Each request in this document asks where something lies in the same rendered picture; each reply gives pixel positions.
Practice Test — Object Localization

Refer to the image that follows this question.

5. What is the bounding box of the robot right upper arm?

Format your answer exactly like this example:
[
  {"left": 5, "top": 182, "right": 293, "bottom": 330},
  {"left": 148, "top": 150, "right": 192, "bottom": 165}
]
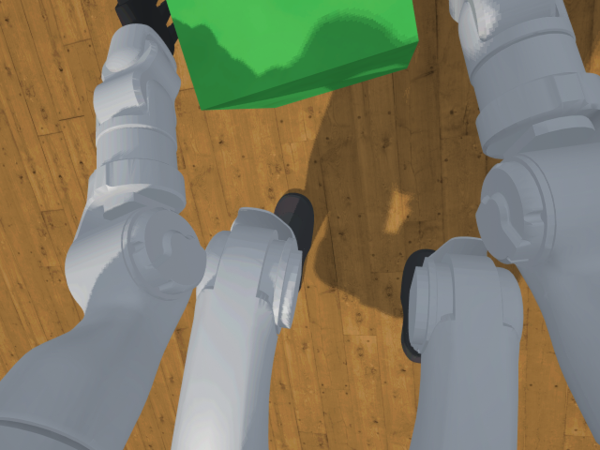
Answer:
[{"left": 475, "top": 142, "right": 600, "bottom": 445}]

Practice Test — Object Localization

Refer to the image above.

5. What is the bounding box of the right robot shin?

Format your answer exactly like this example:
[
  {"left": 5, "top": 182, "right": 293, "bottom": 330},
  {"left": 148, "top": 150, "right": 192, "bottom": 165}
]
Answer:
[{"left": 411, "top": 236, "right": 523, "bottom": 354}]

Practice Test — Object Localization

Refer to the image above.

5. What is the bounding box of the right robot foot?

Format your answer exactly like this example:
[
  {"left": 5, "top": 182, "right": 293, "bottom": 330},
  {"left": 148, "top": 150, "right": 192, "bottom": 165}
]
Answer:
[{"left": 400, "top": 249, "right": 436, "bottom": 364}]

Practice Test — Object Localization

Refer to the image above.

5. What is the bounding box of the robot left upper arm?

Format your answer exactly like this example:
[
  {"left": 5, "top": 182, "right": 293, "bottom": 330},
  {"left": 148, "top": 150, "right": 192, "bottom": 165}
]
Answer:
[{"left": 0, "top": 206, "right": 206, "bottom": 450}]

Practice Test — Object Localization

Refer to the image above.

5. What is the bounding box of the robot left forearm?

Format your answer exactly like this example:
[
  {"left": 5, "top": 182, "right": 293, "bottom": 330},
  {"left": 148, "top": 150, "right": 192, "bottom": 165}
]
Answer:
[{"left": 73, "top": 23, "right": 187, "bottom": 242}]

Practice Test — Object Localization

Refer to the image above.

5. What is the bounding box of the robot right forearm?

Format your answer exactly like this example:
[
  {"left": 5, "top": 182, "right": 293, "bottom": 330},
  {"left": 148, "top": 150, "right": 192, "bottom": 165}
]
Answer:
[{"left": 449, "top": 0, "right": 600, "bottom": 159}]

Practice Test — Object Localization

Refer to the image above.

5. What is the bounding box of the carton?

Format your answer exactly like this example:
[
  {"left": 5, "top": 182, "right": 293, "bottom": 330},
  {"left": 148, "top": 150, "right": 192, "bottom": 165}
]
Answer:
[{"left": 166, "top": 0, "right": 419, "bottom": 111}]

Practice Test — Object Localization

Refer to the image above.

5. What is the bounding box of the robot left hand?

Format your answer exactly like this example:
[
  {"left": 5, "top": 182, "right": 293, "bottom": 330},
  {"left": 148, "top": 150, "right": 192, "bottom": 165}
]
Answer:
[{"left": 115, "top": 0, "right": 178, "bottom": 56}]

